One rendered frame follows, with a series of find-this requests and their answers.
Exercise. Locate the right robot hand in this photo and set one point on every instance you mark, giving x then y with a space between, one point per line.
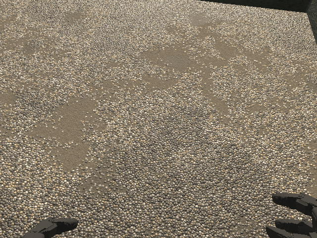
294 228

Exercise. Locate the left robot hand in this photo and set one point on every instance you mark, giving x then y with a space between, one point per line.
52 226

